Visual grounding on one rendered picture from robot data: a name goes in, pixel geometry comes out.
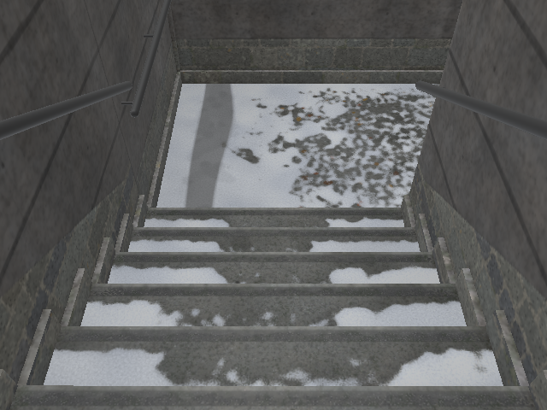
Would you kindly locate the stairs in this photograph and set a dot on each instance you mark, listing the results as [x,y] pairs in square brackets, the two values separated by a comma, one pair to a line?
[273,309]

